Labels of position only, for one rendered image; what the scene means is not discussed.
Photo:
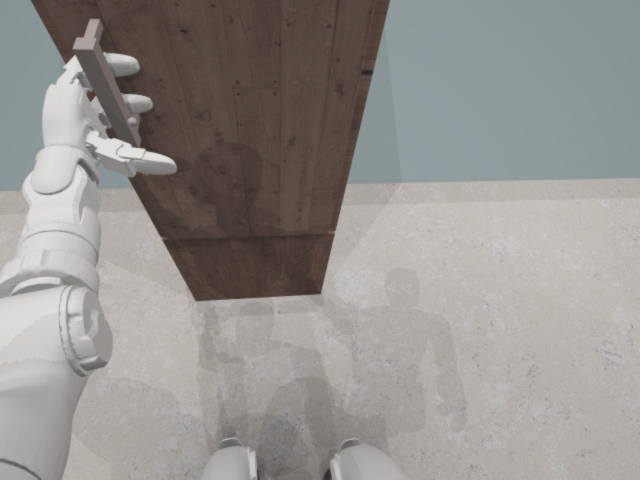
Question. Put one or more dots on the robot left thigh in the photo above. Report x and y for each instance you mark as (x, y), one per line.
(231, 463)

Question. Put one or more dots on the right robot shin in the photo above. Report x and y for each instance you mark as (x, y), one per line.
(349, 443)

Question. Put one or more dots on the cupboard door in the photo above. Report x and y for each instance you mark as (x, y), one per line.
(252, 100)

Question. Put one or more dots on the handle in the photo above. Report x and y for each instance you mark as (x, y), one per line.
(101, 79)

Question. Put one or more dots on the left robot forearm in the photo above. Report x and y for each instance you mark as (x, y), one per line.
(61, 239)

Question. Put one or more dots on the robot left upper arm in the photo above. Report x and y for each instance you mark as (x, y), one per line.
(50, 342)

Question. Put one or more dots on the robot left hand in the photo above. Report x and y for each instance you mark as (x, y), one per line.
(68, 119)

